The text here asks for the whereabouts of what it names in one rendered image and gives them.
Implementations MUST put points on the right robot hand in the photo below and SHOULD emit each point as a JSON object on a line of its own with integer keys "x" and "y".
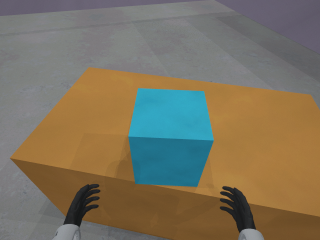
{"x": 241, "y": 211}

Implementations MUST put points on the left robot forearm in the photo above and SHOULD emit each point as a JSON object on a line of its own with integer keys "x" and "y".
{"x": 67, "y": 232}

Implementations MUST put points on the pedestal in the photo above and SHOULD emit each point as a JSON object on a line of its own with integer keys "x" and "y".
{"x": 266, "y": 145}

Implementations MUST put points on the left robot hand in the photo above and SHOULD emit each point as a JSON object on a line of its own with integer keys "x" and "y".
{"x": 78, "y": 207}

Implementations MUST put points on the carton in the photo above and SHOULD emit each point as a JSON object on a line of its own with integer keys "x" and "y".
{"x": 170, "y": 137}

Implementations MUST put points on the right robot forearm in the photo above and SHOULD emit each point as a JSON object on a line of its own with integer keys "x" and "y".
{"x": 250, "y": 234}

